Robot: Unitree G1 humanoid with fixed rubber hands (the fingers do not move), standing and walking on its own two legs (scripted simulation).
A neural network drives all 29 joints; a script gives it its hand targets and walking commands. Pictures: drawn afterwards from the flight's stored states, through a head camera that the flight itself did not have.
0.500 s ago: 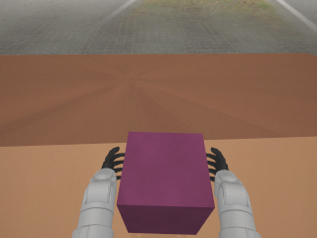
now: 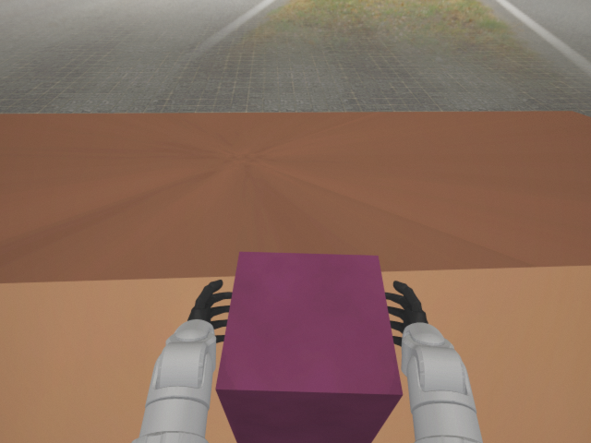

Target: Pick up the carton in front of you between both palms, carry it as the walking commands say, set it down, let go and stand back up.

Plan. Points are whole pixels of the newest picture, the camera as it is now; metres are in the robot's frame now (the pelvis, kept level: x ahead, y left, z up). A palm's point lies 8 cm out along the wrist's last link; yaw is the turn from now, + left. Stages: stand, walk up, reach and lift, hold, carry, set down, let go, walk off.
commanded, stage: hold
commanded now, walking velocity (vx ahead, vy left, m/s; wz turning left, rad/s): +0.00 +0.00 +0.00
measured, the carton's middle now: (305, 353) +0.30 +0.00 -0.04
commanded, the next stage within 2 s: carry in 0.76 s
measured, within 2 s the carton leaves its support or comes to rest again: neither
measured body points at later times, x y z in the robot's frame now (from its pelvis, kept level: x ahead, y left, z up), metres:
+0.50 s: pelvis -0.01 +0.00 +0.00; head -0.06 +0.00 +0.45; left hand +0.29 +0.15 +0.04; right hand +0.29 -0.15 +0.05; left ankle +0.01 +0.13 -0.75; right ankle +0.01 -0.13 -0.75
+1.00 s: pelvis +0.03 -0.01 -0.01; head -0.01 -0.02 +0.43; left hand +0.33 +0.14 +0.06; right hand +0.33 -0.16 +0.06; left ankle +0.01 +0.13 -0.74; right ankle +0.01 -0.13 -0.75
